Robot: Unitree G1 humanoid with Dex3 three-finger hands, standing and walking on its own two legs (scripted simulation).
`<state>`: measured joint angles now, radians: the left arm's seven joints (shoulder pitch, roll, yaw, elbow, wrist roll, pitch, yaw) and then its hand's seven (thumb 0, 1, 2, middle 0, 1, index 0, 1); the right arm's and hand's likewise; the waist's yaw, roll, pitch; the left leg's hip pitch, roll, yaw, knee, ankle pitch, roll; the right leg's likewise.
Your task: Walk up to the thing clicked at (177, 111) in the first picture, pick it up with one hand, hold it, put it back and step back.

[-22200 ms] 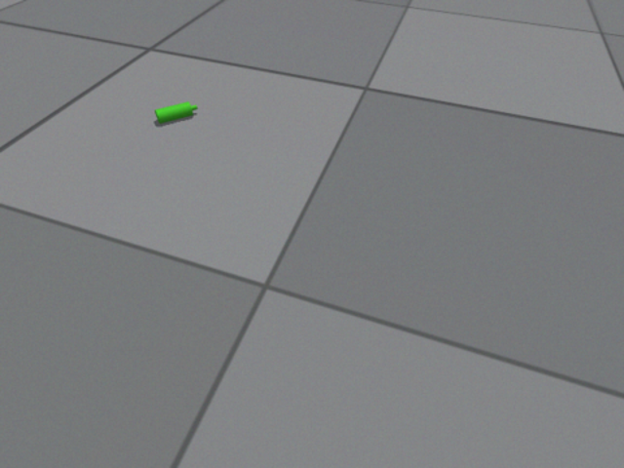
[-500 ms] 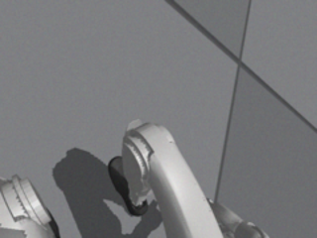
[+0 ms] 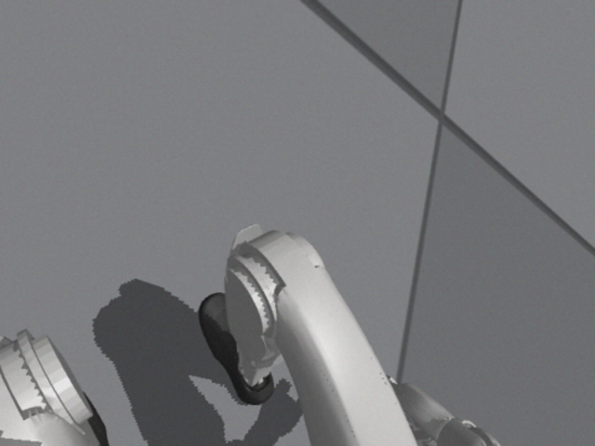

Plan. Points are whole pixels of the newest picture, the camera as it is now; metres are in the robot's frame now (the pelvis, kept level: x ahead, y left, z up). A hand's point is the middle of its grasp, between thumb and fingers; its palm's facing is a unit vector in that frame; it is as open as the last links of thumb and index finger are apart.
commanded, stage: settle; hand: left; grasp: from above
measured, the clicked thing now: out of the picture +0.47 +0.32 -0.27
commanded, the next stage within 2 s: lift in 0.82 s
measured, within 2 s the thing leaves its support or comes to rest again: leaves its support in 0.18 s
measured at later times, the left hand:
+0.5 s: hand out of the picture +0.46 +0.35 -0.18, palm faces -0.40 -0.13 -0.91, open 10.4 cm
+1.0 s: hand out of the picture +0.45 +0.35 -0.11, palm faces -0.42 -0.11 -0.90, open 10.4 cm
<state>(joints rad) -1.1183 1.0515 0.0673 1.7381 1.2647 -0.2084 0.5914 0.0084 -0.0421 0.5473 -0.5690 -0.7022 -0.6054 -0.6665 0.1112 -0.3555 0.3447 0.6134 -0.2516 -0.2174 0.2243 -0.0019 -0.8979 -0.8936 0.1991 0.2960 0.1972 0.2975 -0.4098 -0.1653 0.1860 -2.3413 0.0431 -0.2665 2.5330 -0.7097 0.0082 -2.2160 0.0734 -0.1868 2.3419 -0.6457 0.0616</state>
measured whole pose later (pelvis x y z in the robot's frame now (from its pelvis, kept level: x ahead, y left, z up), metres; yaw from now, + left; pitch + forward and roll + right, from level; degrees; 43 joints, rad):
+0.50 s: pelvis +0.00 +0.00 +0.00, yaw +2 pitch +31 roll -13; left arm -1.01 0.88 0.06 1.46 1.18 -0.12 0.40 0.01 -0.04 0.49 -0.64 -0.60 -0.68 -0.56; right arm 0.14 -0.34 0.22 0.65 -0.18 -0.15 0.25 0.00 -0.91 -0.90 0.20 0.30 0.20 0.30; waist -0.31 -0.04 0.05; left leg -2.36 0.03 -0.22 2.49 -0.70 0.00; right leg -2.25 0.05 -0.15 2.34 -0.66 0.04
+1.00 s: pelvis +0.00 -0.01 +0.03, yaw +7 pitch +33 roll -10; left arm -0.99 0.79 0.04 1.28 1.19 -0.14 0.21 0.01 -0.06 0.52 -0.64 -0.61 -0.67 -0.58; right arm 0.19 -0.31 0.12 0.66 -0.12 -0.01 0.14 0.00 -0.91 -0.90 0.20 0.30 0.20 0.30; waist -0.26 0.00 -0.03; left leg -2.33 0.02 -0.16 2.38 -0.65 0.00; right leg -2.23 0.02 -0.10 2.29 -0.65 0.03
